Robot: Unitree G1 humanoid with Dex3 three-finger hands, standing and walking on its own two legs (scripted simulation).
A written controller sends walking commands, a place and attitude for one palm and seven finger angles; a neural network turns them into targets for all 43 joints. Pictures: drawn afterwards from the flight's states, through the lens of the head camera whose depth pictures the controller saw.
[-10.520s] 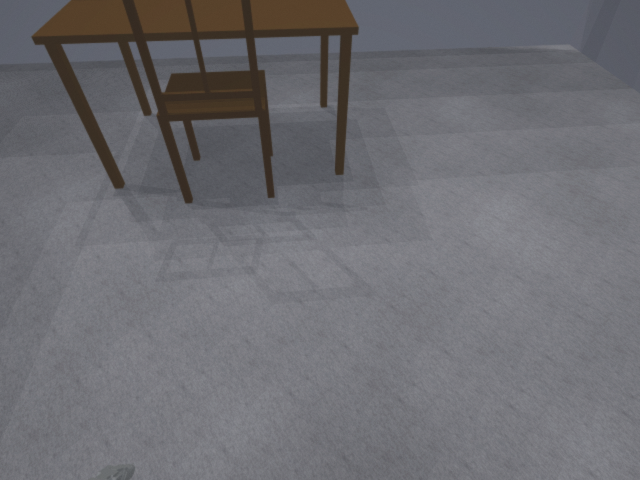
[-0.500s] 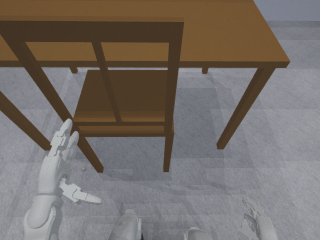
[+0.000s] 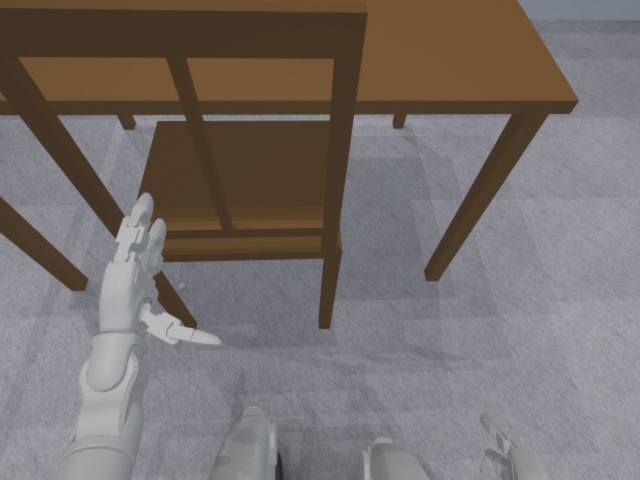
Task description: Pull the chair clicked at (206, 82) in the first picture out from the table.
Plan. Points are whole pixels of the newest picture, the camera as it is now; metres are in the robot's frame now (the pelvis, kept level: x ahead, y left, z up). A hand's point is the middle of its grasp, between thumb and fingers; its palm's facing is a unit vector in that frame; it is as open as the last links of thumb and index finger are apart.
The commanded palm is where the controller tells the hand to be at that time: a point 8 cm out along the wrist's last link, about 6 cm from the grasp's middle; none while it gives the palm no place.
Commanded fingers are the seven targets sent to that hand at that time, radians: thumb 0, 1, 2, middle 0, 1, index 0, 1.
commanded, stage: aim the fingers beside a spindle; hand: left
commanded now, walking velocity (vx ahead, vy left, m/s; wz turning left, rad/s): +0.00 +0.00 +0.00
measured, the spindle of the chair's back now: (207, 160) +0.53 +0.18 +0.04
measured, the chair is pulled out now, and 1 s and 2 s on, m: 0.00 0.00 0.00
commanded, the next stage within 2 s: none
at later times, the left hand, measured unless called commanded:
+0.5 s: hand (218, 263) +0.39 +0.15 +0.00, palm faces +0.04 -1.00 -0.03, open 16.9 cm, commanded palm +0.36 +0.20 +0.01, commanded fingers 0.00 -0.50 0.30 -0.06 -0.08 -0.06 -0.08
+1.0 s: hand (226, 264) +0.38 +0.13 +0.01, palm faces +0.03 -1.00 -0.04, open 16.9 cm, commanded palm +0.35 +0.19 +0.01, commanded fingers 0.00 -0.50 0.30 -0.06 -0.08 -0.06 -0.08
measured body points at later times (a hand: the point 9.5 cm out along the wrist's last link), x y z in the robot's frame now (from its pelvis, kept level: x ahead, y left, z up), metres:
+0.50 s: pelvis +0.00 +0.00 -0.02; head +0.11 +0.01 +0.42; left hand +0.38 +0.20 +0.01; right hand +0.12 -0.25 -0.13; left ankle +0.08 +0.11 -0.63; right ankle -0.02 -0.12 -0.63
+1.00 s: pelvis +0.00 -0.01 -0.02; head +0.11 +0.00 +0.42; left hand +0.37 +0.19 +0.02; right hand +0.12 -0.27 -0.13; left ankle +0.08 +0.11 -0.63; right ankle -0.02 -0.12 -0.63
